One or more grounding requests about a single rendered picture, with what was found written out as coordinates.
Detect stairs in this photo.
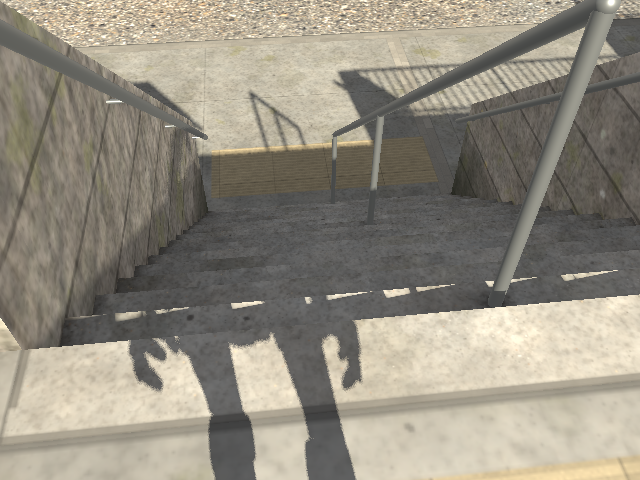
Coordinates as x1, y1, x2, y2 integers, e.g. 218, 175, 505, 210
60, 193, 640, 347

